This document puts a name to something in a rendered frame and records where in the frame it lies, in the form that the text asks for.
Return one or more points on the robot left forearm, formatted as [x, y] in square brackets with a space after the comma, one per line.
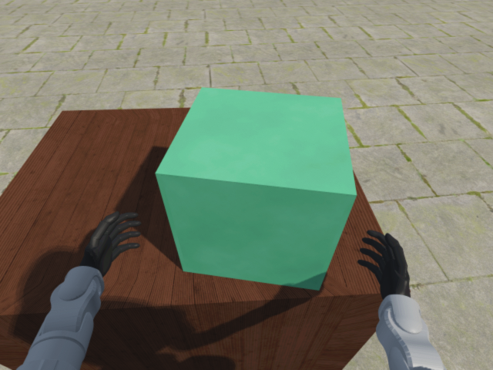
[63, 339]

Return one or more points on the left robot hand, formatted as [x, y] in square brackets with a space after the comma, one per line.
[103, 247]

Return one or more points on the pedestal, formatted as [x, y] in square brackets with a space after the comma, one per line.
[154, 315]

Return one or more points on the carton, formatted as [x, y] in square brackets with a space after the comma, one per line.
[258, 186]

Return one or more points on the right robot hand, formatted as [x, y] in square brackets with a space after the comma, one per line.
[392, 272]

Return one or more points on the robot right forearm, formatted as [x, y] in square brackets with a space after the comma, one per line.
[405, 336]

